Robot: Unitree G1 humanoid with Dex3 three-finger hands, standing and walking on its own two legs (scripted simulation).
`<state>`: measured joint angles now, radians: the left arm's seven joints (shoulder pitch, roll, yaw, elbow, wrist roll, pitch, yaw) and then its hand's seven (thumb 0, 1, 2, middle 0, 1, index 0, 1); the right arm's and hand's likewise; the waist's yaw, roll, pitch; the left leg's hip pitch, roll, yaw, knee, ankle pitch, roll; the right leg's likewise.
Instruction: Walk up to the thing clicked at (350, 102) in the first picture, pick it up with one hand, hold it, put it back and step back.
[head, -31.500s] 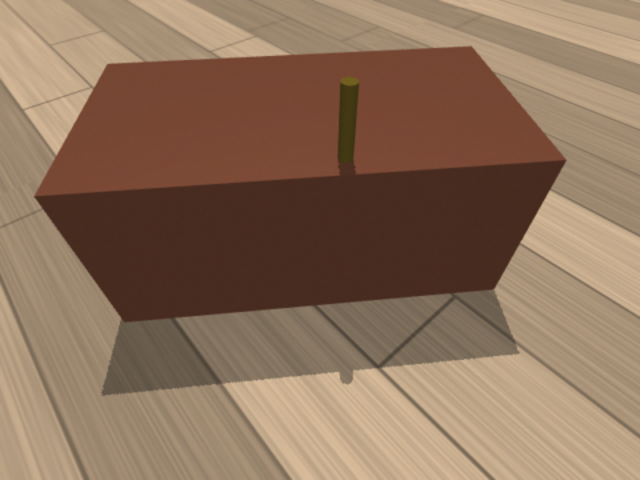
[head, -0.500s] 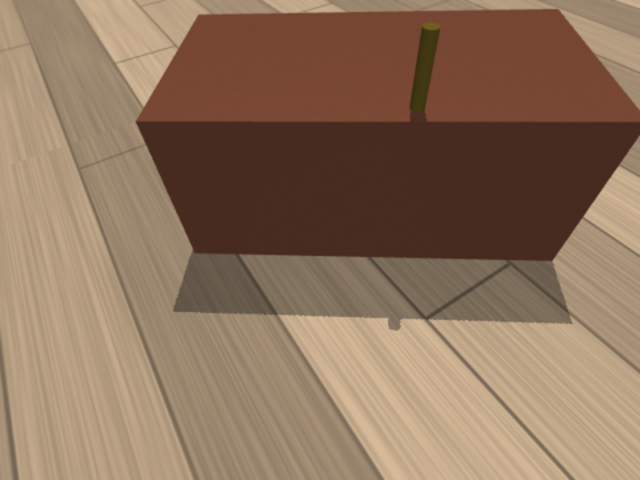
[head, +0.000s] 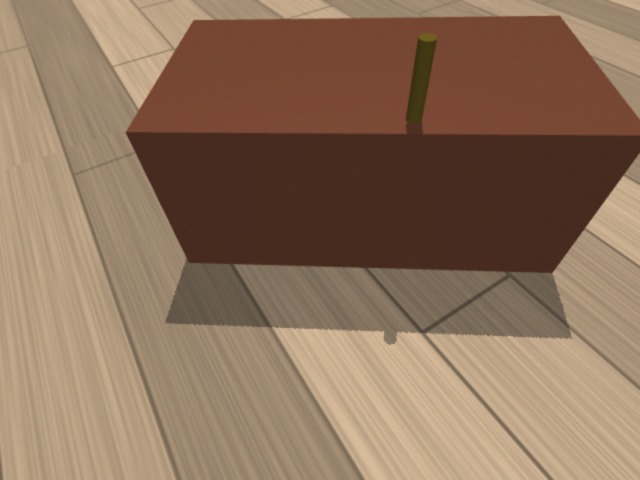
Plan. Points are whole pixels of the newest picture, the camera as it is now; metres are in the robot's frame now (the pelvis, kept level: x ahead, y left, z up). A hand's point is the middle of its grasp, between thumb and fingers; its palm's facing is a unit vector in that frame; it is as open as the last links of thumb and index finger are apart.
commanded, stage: step back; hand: right
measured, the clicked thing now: (420, 81) +1.00 -0.25 -0.06
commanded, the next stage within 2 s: stand in 0.32 s
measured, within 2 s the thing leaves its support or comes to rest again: neither
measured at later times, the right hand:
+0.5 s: hand out of the picture +0.15 -0.22 -0.13, palm faces -0.02 +0.94 -0.34, open 7.4 cm
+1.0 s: hand out of the picture +0.08 -0.24 -0.14, palm faces -0.01 +0.95 -0.32, open 7.4 cm
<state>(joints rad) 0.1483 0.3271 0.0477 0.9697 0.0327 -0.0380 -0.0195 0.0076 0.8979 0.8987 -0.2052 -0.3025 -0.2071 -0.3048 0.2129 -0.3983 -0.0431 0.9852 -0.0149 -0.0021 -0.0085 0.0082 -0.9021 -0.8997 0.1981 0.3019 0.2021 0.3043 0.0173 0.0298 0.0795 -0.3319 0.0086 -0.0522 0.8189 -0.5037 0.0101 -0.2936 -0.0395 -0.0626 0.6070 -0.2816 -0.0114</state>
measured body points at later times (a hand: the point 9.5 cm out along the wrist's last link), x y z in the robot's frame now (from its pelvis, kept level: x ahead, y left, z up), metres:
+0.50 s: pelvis +0.03 +0.02 +0.01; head +0.04 +0.03 +0.46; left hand +0.12 +0.32 -0.12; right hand +0.15 -0.27 -0.11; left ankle +0.02 +0.14 -0.73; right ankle +0.03 -0.12 -0.73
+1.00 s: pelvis +0.01 +0.01 +0.02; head +0.01 +0.01 +0.47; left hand +0.09 +0.31 -0.11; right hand +0.08 -0.29 -0.12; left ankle +0.02 +0.14 -0.73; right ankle +0.03 -0.12 -0.73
